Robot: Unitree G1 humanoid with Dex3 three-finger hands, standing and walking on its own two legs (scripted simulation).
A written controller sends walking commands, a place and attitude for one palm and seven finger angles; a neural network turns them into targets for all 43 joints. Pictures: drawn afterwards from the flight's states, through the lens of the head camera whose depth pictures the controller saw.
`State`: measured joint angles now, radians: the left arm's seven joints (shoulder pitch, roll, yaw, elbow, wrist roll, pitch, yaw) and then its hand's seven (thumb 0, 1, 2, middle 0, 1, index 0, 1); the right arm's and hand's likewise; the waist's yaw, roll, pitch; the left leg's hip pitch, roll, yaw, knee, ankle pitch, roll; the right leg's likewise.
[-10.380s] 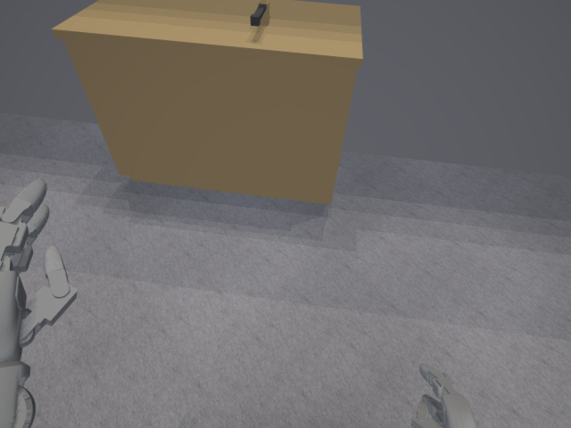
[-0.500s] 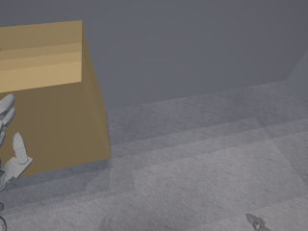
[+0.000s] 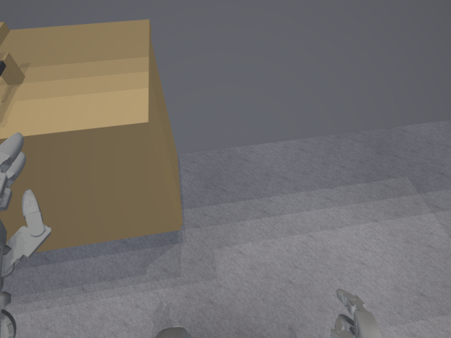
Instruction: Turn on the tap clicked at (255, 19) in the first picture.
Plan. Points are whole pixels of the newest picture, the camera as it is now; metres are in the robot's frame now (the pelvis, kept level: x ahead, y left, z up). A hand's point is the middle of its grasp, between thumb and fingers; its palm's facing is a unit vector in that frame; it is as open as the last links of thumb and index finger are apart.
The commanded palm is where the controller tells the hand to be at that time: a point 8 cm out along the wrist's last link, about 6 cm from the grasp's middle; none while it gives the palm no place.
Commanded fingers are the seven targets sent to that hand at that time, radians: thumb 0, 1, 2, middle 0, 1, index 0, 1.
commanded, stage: take the last steps up to it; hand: left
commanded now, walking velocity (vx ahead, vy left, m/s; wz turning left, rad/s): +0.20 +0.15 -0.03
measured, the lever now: out of the picture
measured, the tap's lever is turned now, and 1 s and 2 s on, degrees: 0 0 0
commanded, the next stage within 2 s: come to a stop and stand still in 0.32 s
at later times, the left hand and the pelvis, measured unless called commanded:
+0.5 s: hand (45, 165) +0.31 +0.29 +0.16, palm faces +0.36 -0.79 -0.50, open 7.4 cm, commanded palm +0.25 +0.33 +0.18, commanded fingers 0.00 0.90 0.90 -0.20 -0.30 -0.20 -0.30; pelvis +0.09 +0.05 +0.00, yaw -1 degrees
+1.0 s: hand (47, 158) +0.31 +0.28 +0.17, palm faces +0.30 -0.82 -0.49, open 7.4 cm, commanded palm +0.26 +0.33 +0.18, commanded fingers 0.00 0.90 0.90 -0.20 -0.30 -0.20 -0.30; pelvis +0.08 +0.06 -0.01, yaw -4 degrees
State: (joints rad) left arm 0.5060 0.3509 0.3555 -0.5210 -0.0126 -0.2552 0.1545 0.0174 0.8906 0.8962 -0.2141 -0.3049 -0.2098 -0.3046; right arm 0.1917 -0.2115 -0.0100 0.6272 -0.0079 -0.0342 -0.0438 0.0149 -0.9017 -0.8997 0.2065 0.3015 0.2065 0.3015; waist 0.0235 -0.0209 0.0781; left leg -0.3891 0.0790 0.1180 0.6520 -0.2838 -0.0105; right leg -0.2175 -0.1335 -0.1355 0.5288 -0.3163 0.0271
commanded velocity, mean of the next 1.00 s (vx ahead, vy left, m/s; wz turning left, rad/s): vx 0.01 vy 0.00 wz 0.00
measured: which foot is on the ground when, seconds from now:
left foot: up 0.00-0.02, down 0.04-0.32, up 0.34-0.60, down 0.62-0.96, up 0.98-1.00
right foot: down 0.00-0.06, up 0.08-0.28, down 0.30-0.62, up 0.64-0.92, down 0.94-1.00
